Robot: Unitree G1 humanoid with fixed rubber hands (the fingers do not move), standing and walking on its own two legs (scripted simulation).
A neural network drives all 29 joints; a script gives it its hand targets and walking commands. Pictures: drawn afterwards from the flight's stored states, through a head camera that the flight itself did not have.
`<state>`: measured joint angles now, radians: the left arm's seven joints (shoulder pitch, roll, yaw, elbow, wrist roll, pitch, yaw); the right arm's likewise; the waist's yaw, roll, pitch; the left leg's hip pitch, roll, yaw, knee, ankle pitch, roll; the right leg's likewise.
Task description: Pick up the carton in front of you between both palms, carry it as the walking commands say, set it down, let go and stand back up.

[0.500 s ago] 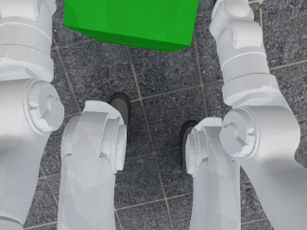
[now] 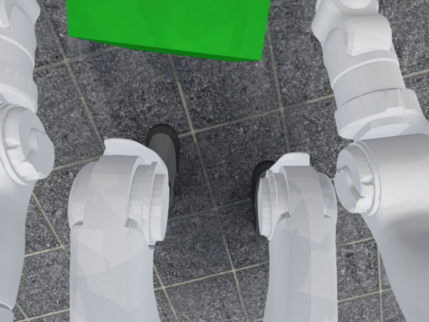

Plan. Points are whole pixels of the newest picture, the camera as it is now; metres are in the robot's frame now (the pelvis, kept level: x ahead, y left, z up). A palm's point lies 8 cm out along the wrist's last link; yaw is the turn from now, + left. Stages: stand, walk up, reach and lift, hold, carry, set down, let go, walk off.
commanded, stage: set down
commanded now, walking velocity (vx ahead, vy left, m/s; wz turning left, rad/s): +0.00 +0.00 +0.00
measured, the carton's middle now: out of the picture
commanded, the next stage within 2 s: let go in 1.08 s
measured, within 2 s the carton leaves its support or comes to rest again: neither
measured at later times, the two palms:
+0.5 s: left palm out of the picture +0.52 +0.33 -0.03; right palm out of the picture +0.57 -0.04 -0.02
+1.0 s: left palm out of the picture +0.52 +0.34 +0.12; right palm out of the picture +0.57 -0.05 +0.12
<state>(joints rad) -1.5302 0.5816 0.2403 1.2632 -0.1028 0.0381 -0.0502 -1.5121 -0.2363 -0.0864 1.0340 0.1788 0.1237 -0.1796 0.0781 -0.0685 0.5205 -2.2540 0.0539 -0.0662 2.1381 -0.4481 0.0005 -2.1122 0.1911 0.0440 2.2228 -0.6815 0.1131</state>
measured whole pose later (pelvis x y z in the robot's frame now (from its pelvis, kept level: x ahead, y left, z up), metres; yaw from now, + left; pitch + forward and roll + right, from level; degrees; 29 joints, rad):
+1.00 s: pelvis +0.04 +0.02 +0.22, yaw +4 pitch +45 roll -5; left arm -1.22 0.44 0.32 0.90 0.03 0.21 -0.11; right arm -1.12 -0.10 -0.30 0.69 0.01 0.23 -0.16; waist 0.03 -0.04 0.00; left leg -1.81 -0.01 -0.06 1.33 -0.31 0.01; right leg -1.68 0.07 0.04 1.38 -0.50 0.07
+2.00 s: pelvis +0.13 +0.00 +0.40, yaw +7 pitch +5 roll +1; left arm 0.21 0.22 0.06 0.44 0.00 0.01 -0.06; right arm 0.19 -0.20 -0.05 0.46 -0.01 0.01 0.05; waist 0.00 -0.03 0.04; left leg -0.33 -0.01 -0.03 0.42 -0.17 -0.02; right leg -0.23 0.01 0.09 0.46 -0.31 0.01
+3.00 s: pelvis +0.16 +0.02 +0.39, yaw +6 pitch +0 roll +0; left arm 0.23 0.35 0.04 0.70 0.03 0.02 0.02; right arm 0.14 -0.32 -0.04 0.82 -0.04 0.00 -0.02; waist -0.01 -0.03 0.01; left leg -0.25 -0.01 -0.01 0.53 -0.28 0.00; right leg -0.10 0.01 0.10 0.48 -0.37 0.02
